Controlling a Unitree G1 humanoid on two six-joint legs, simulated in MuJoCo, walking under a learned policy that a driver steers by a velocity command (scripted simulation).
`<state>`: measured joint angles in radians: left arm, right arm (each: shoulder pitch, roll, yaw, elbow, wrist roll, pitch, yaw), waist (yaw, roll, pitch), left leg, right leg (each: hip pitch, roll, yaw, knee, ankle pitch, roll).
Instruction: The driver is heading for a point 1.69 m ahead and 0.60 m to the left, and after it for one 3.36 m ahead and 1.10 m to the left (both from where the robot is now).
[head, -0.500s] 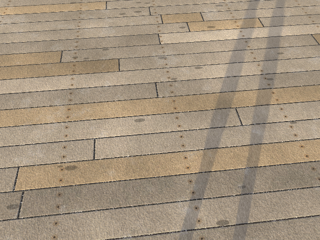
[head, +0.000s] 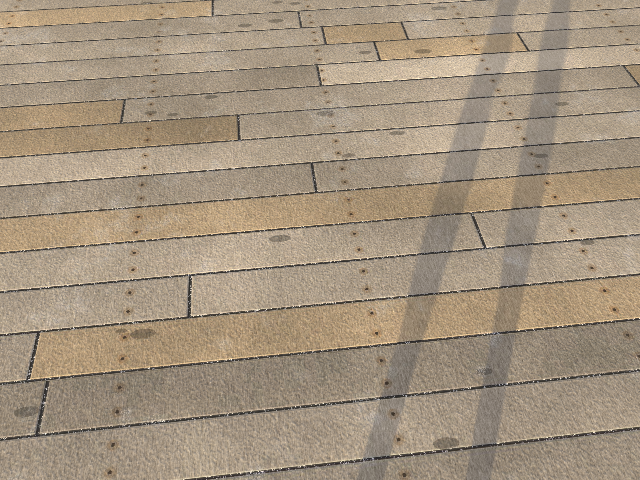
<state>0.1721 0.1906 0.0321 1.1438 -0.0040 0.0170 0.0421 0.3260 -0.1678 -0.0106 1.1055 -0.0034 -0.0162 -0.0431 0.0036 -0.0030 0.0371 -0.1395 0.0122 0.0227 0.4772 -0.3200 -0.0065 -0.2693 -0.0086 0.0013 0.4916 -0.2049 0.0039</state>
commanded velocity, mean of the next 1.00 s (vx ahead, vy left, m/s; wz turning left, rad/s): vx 0.00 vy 0.00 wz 0.00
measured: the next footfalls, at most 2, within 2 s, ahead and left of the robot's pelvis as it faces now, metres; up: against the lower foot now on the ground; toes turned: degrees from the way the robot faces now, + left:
left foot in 1.82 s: +0.38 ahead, +0.08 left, +0.00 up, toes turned +2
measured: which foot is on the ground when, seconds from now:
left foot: down 0.00-1.00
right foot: down 0.00-1.00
